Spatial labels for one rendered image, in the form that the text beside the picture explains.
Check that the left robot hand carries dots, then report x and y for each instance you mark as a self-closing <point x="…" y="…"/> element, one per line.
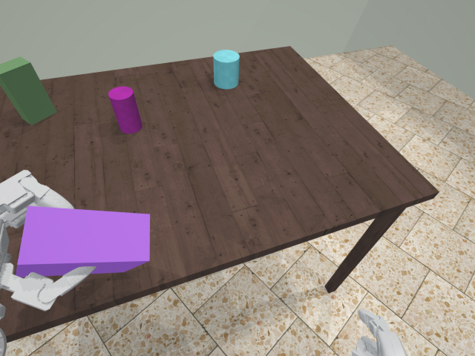
<point x="16" y="194"/>

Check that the table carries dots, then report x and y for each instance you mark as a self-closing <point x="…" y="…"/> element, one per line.
<point x="227" y="175"/>

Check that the right robot hand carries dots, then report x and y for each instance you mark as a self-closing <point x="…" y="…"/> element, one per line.
<point x="387" y="342"/>

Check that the sponge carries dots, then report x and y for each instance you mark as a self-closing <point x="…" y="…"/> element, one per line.
<point x="55" y="241"/>

